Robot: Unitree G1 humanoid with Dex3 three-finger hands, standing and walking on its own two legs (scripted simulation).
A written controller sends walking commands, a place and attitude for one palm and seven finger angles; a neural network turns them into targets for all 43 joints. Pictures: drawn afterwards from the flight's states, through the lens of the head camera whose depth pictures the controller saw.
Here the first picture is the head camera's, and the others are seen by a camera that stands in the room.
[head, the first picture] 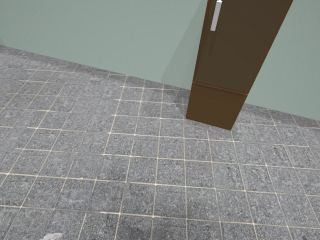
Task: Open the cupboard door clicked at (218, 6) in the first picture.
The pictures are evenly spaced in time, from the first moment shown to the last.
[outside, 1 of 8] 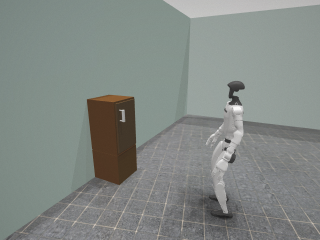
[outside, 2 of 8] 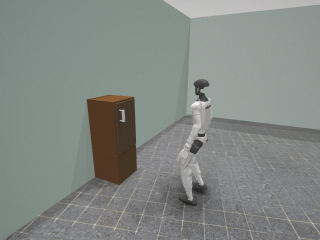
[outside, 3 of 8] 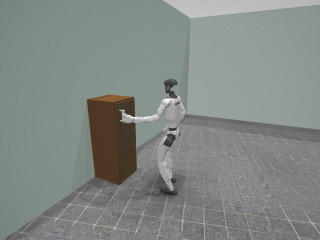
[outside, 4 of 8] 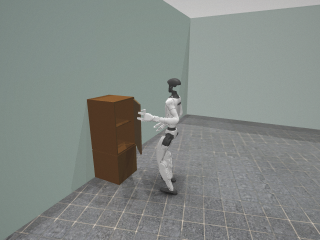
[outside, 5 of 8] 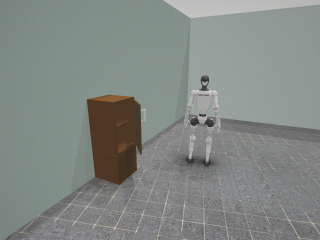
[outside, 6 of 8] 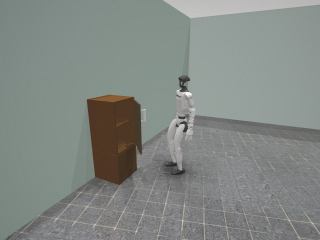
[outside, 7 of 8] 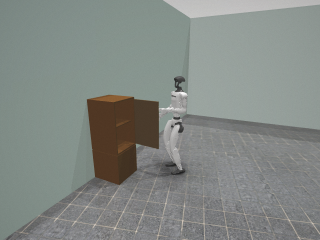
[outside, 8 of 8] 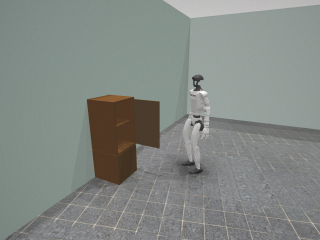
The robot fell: no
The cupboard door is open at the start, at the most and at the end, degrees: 0 92 90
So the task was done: yes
